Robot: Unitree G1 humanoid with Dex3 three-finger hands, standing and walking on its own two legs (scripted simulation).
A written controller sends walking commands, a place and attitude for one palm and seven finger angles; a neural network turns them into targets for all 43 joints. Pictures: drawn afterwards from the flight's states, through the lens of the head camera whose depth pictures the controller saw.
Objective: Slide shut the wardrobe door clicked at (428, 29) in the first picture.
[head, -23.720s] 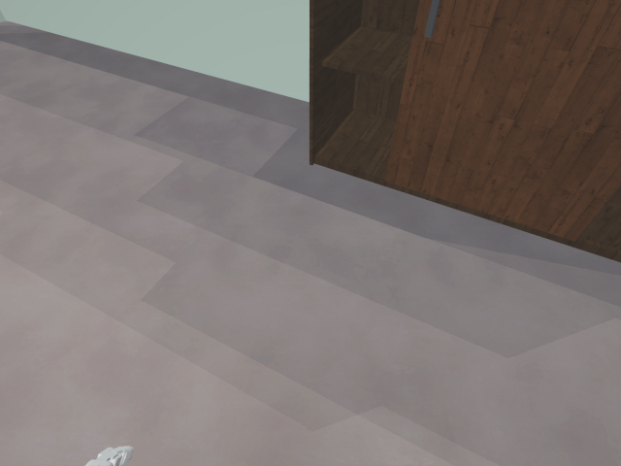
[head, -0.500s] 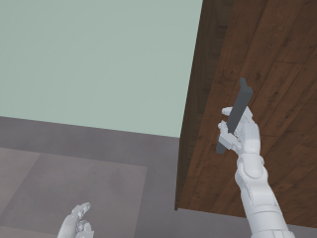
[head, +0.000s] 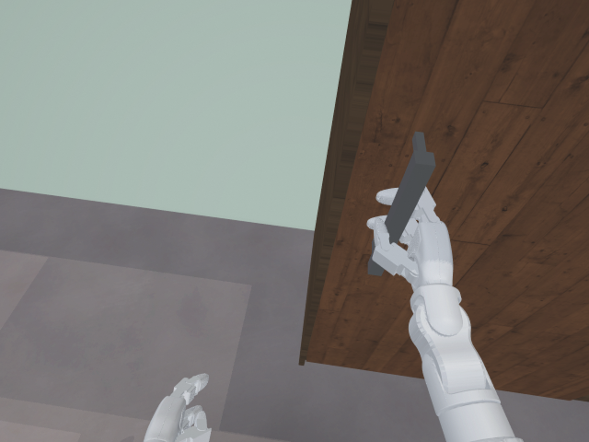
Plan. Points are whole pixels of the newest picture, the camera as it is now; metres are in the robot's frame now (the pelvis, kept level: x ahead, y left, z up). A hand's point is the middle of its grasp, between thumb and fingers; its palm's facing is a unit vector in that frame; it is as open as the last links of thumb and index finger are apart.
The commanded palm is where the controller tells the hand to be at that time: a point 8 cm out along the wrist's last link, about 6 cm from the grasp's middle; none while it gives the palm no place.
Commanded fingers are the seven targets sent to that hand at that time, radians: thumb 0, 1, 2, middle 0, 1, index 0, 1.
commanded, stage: stop walking and hold the door there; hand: right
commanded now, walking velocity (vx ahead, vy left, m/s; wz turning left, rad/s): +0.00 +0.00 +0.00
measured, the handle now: (393, 213) +0.39 -0.13 +0.10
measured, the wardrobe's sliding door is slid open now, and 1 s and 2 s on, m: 0.00 0.00 0.00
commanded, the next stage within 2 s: loosen the grip on the handle in 0.04 s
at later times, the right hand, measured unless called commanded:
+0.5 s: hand (382, 247) +0.34 -0.11 +0.09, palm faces +0.08 +0.99 -0.08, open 12.3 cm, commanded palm +0.31 -0.16 +0.09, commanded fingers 0.00 0.55 -0.20 0.33 1.25 0.33 1.25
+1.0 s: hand (381, 247) +0.35 -0.11 +0.08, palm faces +0.03 +1.00 -0.07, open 14.5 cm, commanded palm +0.32 -0.19 +0.08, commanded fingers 0.00 0.55 -0.20 0.25 1.15 0.25 1.15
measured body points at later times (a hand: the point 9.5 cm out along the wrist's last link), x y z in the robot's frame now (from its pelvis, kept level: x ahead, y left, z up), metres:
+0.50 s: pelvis -0.03 +0.02 -0.02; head -0.04 +0.02 +0.43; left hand +0.10 +0.29 -0.09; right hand +0.33 -0.16 +0.10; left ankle +0.00 +0.11 -0.74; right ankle +0.02 -0.09 -0.74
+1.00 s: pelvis +0.00 +0.01 -0.02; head +0.01 +0.02 +0.43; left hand +0.15 +0.26 -0.10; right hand +0.34 -0.16 +0.08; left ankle +0.00 +0.10 -0.74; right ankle +0.02 -0.09 -0.74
